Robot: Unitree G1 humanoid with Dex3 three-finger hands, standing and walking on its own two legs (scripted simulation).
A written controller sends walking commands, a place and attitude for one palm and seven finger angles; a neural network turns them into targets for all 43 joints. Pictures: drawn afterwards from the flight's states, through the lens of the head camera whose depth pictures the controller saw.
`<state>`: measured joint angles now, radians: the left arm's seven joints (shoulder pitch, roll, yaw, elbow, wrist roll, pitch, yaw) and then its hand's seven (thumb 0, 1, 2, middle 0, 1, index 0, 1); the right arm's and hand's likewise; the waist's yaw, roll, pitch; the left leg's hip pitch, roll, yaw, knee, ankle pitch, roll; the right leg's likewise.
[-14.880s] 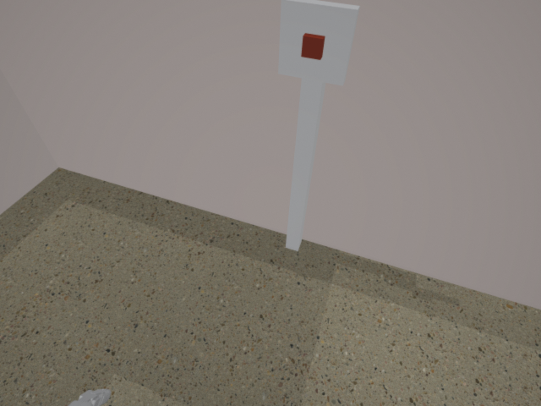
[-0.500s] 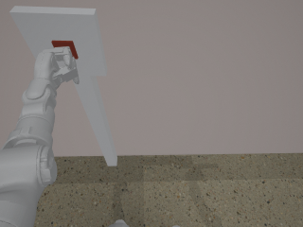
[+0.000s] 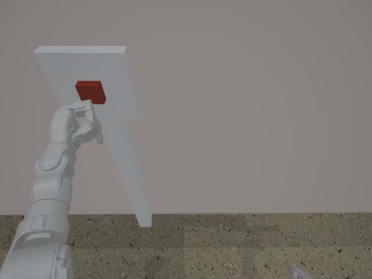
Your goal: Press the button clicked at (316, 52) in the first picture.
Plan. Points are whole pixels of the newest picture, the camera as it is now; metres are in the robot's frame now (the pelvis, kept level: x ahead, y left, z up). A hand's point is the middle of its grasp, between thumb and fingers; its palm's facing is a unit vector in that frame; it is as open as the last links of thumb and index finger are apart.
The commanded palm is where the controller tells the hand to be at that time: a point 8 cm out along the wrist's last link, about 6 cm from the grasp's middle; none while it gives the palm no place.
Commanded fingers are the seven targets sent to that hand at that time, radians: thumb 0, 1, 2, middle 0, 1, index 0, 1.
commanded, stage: pull the fist back off the button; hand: left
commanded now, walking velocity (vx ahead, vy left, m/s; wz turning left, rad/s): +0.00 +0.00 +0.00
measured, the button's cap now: (91, 91) +0.48 +0.23 +0.17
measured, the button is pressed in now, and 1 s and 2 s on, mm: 0 0 0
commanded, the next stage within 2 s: draw the hand back to the body in 0.28 s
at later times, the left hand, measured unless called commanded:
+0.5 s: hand (90, 139) +0.36 +0.20 +0.14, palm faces +0.04 -1.00 -0.01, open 3.1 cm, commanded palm +0.31 +0.26 +0.14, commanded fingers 0.00 0.90 0.90 -1.30 -1.50 -1.30 -1.50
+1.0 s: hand (60, 175) +0.26 +0.22 +0.16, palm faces +0.23 -0.95 -0.19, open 3.1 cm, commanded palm +0.22 +0.26 +0.17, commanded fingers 0.00 0.90 0.90 -1.30 -1.50 -1.30 -1.50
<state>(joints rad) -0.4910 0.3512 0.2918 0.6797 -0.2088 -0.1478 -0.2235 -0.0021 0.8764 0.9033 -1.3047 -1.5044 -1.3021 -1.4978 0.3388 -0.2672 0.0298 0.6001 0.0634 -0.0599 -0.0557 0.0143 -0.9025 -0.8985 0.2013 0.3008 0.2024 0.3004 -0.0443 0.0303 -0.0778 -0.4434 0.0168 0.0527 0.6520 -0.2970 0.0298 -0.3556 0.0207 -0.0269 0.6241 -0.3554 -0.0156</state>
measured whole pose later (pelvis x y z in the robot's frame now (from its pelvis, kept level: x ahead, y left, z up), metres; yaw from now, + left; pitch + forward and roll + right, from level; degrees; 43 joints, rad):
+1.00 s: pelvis -0.01 -0.01 +0.01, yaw +2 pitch -2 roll +0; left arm 0.08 0.32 0.23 -0.10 -0.17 0.02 -0.06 0.02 0.90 0.90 -1.31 -1.50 -1.30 -1.50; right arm 0.18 -0.25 0.05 0.58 0.04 -0.11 -0.09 0.02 -0.90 -0.90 0.20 0.30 0.20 0.30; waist 0.03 0.05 -0.02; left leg -0.25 0.01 0.02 0.51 -0.23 0.02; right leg -0.15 0.02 -0.05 0.48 -0.30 -0.03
